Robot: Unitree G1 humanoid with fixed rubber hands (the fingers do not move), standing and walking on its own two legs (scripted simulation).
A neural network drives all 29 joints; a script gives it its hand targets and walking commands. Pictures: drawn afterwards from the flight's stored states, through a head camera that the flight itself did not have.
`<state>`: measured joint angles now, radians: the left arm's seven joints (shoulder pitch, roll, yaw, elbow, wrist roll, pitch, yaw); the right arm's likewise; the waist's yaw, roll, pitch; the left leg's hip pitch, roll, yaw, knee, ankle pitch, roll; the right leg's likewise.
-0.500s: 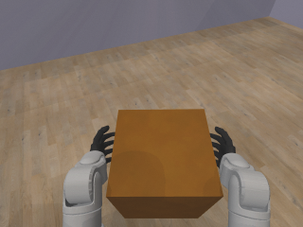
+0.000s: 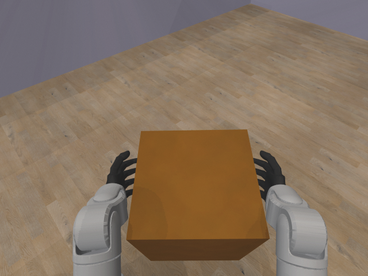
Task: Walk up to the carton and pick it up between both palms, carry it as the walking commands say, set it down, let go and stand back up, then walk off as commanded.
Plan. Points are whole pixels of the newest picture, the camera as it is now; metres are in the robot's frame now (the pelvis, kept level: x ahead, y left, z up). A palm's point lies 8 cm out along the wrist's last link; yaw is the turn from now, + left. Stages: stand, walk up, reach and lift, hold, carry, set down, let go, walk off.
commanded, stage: carry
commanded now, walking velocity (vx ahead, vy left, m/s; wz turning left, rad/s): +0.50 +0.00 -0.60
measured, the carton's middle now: (194, 201) +0.27 +0.01 +0.02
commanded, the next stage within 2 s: none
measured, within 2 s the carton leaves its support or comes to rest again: neither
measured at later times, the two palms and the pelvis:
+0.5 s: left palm (194, 89) +0.60 +0.01 +0.08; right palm (301, 109) +0.52 -0.28 +0.09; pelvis +0.30 -0.06 -0.01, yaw -15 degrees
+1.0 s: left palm (219, 34) +0.93 -0.09 +0.10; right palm (299, 53) +0.82 -0.36 +0.09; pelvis +0.63 -0.12 +0.00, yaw -23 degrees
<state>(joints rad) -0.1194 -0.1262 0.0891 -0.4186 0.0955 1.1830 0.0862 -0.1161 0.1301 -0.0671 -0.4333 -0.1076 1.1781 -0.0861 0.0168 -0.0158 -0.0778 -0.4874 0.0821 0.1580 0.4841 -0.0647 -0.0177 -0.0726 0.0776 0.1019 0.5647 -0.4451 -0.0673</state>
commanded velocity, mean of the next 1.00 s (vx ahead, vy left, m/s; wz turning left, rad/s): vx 0.45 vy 0.10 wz -0.25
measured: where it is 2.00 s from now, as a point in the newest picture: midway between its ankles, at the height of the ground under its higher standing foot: (217, 182)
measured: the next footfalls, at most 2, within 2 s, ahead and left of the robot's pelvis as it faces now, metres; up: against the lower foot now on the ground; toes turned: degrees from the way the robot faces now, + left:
right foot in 0.46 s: +0.40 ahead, -0.16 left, +0.00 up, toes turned -23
left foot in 1.00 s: +0.84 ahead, -0.09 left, +0.00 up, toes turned -28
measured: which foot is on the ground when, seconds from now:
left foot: down 0.00-0.46, up 0.48-0.98, down 1.00-1.00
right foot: down 0.00-0.00, up 0.02-0.44, down 0.46-0.98, up 1.00-1.00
